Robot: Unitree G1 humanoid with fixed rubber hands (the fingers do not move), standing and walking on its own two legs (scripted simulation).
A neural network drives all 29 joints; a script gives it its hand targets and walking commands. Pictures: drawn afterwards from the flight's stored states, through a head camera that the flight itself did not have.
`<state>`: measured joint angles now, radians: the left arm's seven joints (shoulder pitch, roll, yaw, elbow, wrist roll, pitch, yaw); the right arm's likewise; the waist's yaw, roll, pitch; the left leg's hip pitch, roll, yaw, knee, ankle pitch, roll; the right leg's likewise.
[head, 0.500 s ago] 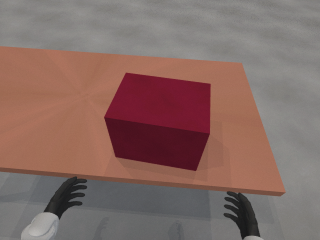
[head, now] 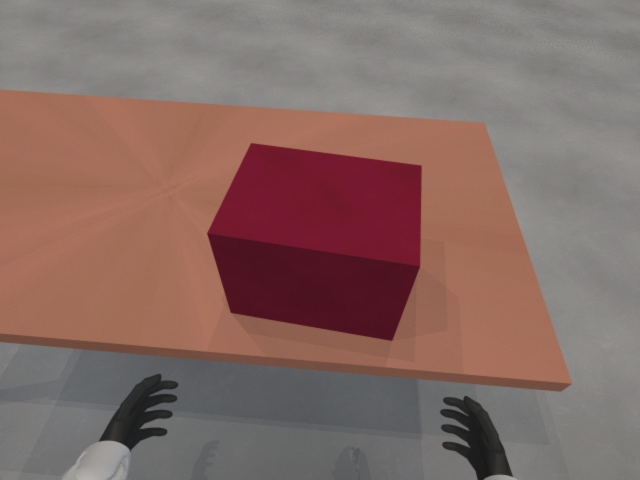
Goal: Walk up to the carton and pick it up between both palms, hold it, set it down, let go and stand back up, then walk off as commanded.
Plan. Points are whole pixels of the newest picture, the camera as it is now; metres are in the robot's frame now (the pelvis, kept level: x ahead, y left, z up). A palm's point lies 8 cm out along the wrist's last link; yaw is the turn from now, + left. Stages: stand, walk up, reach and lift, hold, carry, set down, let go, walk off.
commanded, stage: set down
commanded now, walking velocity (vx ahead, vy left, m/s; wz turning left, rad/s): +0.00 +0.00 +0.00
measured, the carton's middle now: (322, 242) +0.46 +0.01 -0.01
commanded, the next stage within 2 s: let go in 0.18 s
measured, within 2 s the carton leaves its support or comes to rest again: neither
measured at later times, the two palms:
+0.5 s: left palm (128, 452) +0.16 +0.24 -0.06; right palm (494, 467) +0.16 -0.22 -0.08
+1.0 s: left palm (92, 460) +0.15 +0.28 -0.07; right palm out of the picture +0.13 -0.27 -0.08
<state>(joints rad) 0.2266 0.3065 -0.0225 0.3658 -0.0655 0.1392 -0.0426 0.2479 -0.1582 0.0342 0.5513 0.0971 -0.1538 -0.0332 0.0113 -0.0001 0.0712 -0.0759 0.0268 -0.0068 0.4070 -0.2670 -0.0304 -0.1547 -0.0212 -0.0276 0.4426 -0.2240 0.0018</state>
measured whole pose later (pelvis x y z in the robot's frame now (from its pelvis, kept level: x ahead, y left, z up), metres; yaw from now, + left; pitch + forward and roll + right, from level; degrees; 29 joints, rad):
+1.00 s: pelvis +0.01 +0.01 +0.00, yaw +0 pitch -3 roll +0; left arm 0.23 0.31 0.05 0.55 0.03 0.01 -0.01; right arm 0.22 -0.37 0.01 0.69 0.05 -0.04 0.01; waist 0.01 0.01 0.07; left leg -0.10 0.03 -0.01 0.45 -0.30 -0.02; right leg -0.16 -0.02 -0.03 0.44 -0.23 0.01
